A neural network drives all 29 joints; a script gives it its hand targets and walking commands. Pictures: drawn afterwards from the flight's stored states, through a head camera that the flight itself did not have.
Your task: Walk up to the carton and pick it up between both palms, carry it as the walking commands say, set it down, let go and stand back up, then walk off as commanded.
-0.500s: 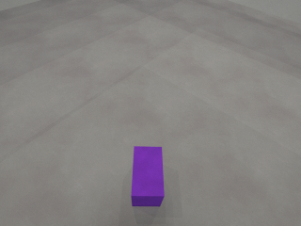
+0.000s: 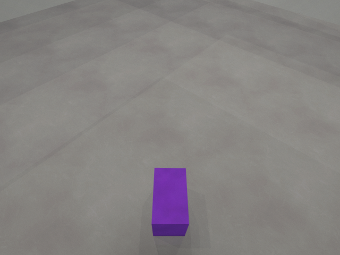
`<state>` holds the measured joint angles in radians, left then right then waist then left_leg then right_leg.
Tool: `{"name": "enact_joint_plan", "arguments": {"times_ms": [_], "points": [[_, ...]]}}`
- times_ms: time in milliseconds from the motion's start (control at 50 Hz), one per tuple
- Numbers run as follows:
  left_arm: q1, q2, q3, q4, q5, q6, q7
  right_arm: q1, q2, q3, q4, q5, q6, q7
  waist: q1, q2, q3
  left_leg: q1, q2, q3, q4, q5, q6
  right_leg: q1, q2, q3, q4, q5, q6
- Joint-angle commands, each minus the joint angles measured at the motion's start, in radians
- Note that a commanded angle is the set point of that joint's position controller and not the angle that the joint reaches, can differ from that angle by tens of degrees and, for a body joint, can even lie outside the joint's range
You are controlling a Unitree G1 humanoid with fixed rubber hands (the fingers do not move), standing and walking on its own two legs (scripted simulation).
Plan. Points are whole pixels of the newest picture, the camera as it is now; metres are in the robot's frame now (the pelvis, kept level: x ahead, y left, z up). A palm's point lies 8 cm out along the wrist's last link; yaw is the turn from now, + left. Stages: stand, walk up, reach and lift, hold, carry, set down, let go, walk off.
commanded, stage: stand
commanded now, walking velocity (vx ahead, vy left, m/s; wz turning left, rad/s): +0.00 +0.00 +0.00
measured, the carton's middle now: (169, 201) +0.47 -0.02 -0.66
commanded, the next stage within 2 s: reach and lift in 0.04 s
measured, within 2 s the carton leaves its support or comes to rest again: neither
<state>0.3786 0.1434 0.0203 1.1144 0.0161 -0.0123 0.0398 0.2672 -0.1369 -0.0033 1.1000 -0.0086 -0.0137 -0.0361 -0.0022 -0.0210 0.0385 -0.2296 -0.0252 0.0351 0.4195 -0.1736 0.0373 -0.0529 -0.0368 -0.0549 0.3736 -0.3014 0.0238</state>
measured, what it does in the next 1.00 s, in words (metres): lowers itself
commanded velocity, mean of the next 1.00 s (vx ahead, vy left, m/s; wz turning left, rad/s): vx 0.00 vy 0.00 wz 0.00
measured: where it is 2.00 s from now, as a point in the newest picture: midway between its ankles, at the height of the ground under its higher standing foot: outside the picture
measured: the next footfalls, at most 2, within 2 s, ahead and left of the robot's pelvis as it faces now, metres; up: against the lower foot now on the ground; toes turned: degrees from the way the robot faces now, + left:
none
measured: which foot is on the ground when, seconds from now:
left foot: down 0.00-1.00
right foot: down 0.00-1.00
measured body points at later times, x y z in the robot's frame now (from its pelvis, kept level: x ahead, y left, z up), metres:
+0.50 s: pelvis -0.02 +0.00 -0.03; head +0.10 +0.00 +0.41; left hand +0.11 +0.20 -0.18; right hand +0.11 -0.22 -0.17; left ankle +0.03 +0.09 -0.74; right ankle -0.06 -0.13 -0.74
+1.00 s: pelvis -0.12 -0.01 -0.09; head +0.06 +0.02 +0.32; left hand +0.23 +0.19 -0.20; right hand +0.23 -0.21 -0.18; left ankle +0.03 +0.10 -0.74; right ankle -0.06 -0.13 -0.74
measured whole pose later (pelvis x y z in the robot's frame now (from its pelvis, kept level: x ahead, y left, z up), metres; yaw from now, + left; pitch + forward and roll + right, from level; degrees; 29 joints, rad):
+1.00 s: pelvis -0.12 -0.01 -0.09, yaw -3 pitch +14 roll -2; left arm -0.55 0.21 0.14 0.61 -0.01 0.54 0.03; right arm -0.58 -0.17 -0.08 0.67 0.03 0.51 -0.01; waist 0.01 -0.05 0.19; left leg -1.02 0.02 -0.02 0.99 -0.25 -0.01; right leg -0.91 0.02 -0.03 1.06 -0.41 -0.02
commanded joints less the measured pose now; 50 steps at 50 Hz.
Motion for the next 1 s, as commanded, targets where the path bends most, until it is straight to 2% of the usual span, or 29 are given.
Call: {"name": "enact_joint_plan", "arguments": {"times_ms": [0,20,40,60,80,140,180,200,240,260,300,340,360,380,440,460,500,560,580,660,680,740,760,840,880,900,920,960,980], "points": [[0.134,0.075,0.011,0.009,0.003,-0.004,0.001,0.048,-0.086,-0.015,-0.014,-0.002,0.001,0.0,0.002,-0.012,0.086,0.007,0.102,-0.079,-0.071,0.052,-0.006,-0.128,-0.095,0.072,-0.095,0.074,-0.032],[0.15,0.053,0.008,0.007,0.003,-0.006,0.002,0.075,-0.075,-0.015,-0.016,-0.005,0.001,-0.002,0.004,-0.008,0.107,0.004,0.121,-0.117,-0.089,0.051,-0.01,-0.131,-0.077,0.082,-0.085,0.059,-0.027],[-0.201,0.135,-0.03,-0.344,-0.13,0.054,0.021,-0.276,-0.15,-0.005,-0.367,0.061,0.062,0.001,-0.06,0.013,-0.159,-0.06,0.045,-0.044,0.106,-0.258,-0.016,-0.563,-0.009,0.105,0.09,-0.269,-0.062],[-0.552,0.162,-0.035,-0.695,-0.084,0.114,0.024,-0.578,-0.158,0.006,-0.564,0.066,0.12,0.014,-0.071,0.004,-0.164,-0.044,0.059,0.013,0.161,-0.318,-0.015,-0.57,-0.017,0.091,0.132,-0.315,-0.089],[-0.708,0.171,-0.031,-0.78,-0.073,0.19,0.036,-0.49,-0.13,0.027,-0.589,0.074,0.186,-0.003,-0.062,-0.054,-0.188,-0.003,0.074,-0.002,0.224,-0.267,0.0,-0.584,-0.036,0.091,0.141,-0.299,-0.071],[-0.594,0.199,-0.007,-0.715,-0.07,0.396,0.058,-0.453,-0.162,0.002,-0.521,0.092,0.371,0.021,-0.017,0.068,-0.087,-0.075,0.059,-0.006,0.203,-0.191,-0.014,-0.687,-0.053,0.025,0.178,-0.207,-0.06],[-0.414,0.175,0.019,-0.593,-0.081,0.559,0.067,-0.319,-0.145,0.032,-0.427,0.052,0.539,0.034,0.033,0.042,-0.065,-0.074,0.068,-0.013,0.207,-0.159,-0.031,-0.698,-0.015,0.035,0.182,-0.191,-0.087],[-0.283,0.115,0.0,-0.452,-0.056,0.651,0.07,-0.24,-0.132,0.058,-0.381,0.036,0.626,0.013,0.034,-0.037,0.004,-0.032,0.067,-0.022,0.195,-0.136,0.001,-0.76,-0.027,0.072,0.134,-0.196,-0.112],[-0.06,0.057,0.005,-0.416,-0.061,0.73,0.035,-0.099,-0.113,0.075,-0.448,0.039,0.686,0.02,0.051,-0.024,-0.163,0.074,0.048,-0.049,0.235,0.146,0.012,-0.703,0.019,0.098,0.158,0.036,-0.124],[0.046,0.001,0.001,-0.379,-0.042,0.728,0.018,-0.05,-0.146,0.055,-0.461,0.012,0.68,0.035,0.068,0.054,-0.223,0.075,0.046,-0.059,0.226,0.199,-0.007,-0.616,0.037,0.107,0.179,0.099,-0.141],[-0.028,-0.019,0.038,-0.47,-0.048,0.673,-0.013,-0.11,-0.101,0.036,-0.564,0.024,0.622,0.05,0.09,0.078,-0.287,0.051,0.027,-0.054,0.235,0.306,-0.011,-0.558,0.06,0.116,0.198,0.219,-0.111],[-0.127,-0.066,0.029,-0.497,-0.034,0.615,-0.04,-0.197,-0.134,-0.021,-0.609,-0.013,0.573,0.064,0.035,0.047,-0.262,0.01,0.022,-0.077,0.242,0.413,-0.015,-0.606,0.094,0.106,0.212,0.301,-0.101],[-0.207,-0.046,0.046,-0.527,-0.022,0.574,-0.039,-0.298,-0.126,-0.007,-0.66,-0.014,0.54,0.078,0.057,0.025,-0.253,0.013,0.028,-0.096,0.248,0.408,-0.003,-0.659,0.099,0.082,0.232,0.258,-0.082],[-0.234,-0.009,0.053,-0.605,0.001,0.522,-0.033,-0.267,-0.122,-0.008,-0.652,-0.004,0.498,0.09,0.072,0.106,-0.299,-0.025,0.035,-0.097,0.282,0.514,-0.016,-0.685,0.106,0.079,0.271,0.281,-0.078],[-0.495,0.049,0.089,-0.806,0.001,0.364,-0.009,-0.427,-0.15,-0.062,-0.766,-0.053,0.352,0.106,0.069,0.058,-0.431,-0.005,0.058,-0.124,0.404,0.67,-0.042,-0.892,0.094,0.094,0.362,0.206,-0.06],[-0.514,0.063,0.117,-0.818,0.009,0.34,-0.005,-0.416,-0.133,-0.086,-0.741,-0.074,0.33,0.107,0.064,0.002,-0.502,0.006,0.059,-0.114,0.429,0.646,-0.046,-0.924,0.074,0.102,0.374,0.202,-0.058],[-0.513,0.01,0.08,-0.834,-0.052,0.314,-0.011,-0.431,-0.11,-0.088,-0.746,-0.036,0.294,0.088,0.041,0.004,-0.673,0.065,0.055,-0.109,0.485,0.754,-0.052,-0.912,0.064,0.1,0.407,0.287,-0.048],[-0.366,0.007,0.072,-0.74,-0.064,0.361,-0.03,-0.351,-0.17,-0.091,-0.737,-0.061,0.34,0.04,0.012,-0.075,-0.724,0.015,0.026,-0.062,0.471,0.621,-0.053,-0.751,0.076,0.071,0.409,0.326,-0.037],[-0.327,0.038,0.089,-0.734,-0.034,0.374,-0.035,-0.282,-0.138,-0.079,-0.735,-0.039,0.354,0.032,0.011,-0.031,-0.74,-0.063,0.007,-0.052,0.473,0.564,-0.052,-0.708,0.072,0.077,0.424,0.385,-0.036],[-0.321,0.088,0.133,-0.688,0.011,0.467,-0.049,-0.257,-0.074,-0.033,-0.637,-0.027,0.456,0.019,0.001,-0.152,-0.581,-0.198,-0.008,-0.013,0.426,0.15,-0.034,-0.703,0.072,0.068,0.365,0.118,-0.01],[-0.419,0.107,0.16,-0.701,0.009,0.479,-0.061,-0.362,-0.059,-0.016,-0.677,-0.016,0.472,0.019,0.035,-0.135,-0.543,-0.235,-0.008,-0.015,0.424,0.063,-0.028,-0.7,0.061,0.079,0.362,0.022,-0.014],[-0.703,0.09,0.156,-0.686,0.0,0.492,-0.063,-0.653,-0.049,-0.034,-0.659,0.006,0.482,0.028,0.015,-0.033,-0.233,-0.381,-0.004,-0.012,0.415,-0.186,-0.029,-0.873,0.046,0.09,0.336,-0.262,-0.039],[-0.869,0.14,0.183,-0.697,0.014,0.495,-0.066,-0.799,-0.057,-0.034,-0.667,0.008,0.493,0.03,0.043,0.004,-0.149,-0.439,-0.004,0.0,0.433,-0.275,-0.03,-0.926,0.037,0.096,0.338,-0.384,-0.053],[-1.157,0.179,0.172,-0.732,-0.007,0.492,-0.036,-1.096,-0.143,-0.106,-0.684,0.02,0.477,0.02,0.036,0.083,-0.305,-0.374,0.007,-0.039,0.454,-0.316,-0.063,-0.982,0.045,0.069,0.417,-0.36,-0.055],[-1.138,0.1,0.112,-0.654,-0.032,0.531,-0.013,-1.065,-0.13,-0.099,-0.574,0.05,0.495,0.021,0.034,0.17,-0.383,-0.226,0.013,-0.076,0.437,-0.363,-0.085,-1.023,0.048,0.052,0.452,-0.317,-0.067],[-1.108,0.069,0.08,-0.581,-0.03,0.566,0.005,-1.047,-0.167,-0.132,-0.492,0.031,0.514,0.016,-0.002,0.168,-0.424,-0.15,0.024,-0.121,0.431,-0.413,-0.091,-1.054,0.06,0.031,0.479,-0.298,-0.066],[-1.136,0.062,0.085,-0.581,-0.034,0.577,0.014,-1.08,-0.144,-0.11,-0.467,0.056,0.526,0.023,0.013,0.203,-0.473,-0.156,0.023,-0.1,0.441,-0.394,-0.101,-1.034,0.064,0.023,0.494,-0.297,-0.064],[-1.156,0.066,0.098,-0.523,-0.029,0.597,0.035,-1.051,-0.153,-0.11,-0.392,0.047,0.548,0.009,-0.021,0.14,-0.553,-0.151,0.016,-0.098,0.436,-0.401,-0.093,-0.961,0.084,0.019,0.478,-0.296,-0.046],[-1.233,0.083,0.116,-0.499,-0.051,0.606,0.03,-1.143,-0.156,-0.102,-0.415,0.065,0.55,0.006,-0.004,0.134,-0.544,-0.215,0.017,-0.078,0.456,-0.366,-0.086,-0.945,0.071,0.046,0.464,-0.315,-0.058]]}}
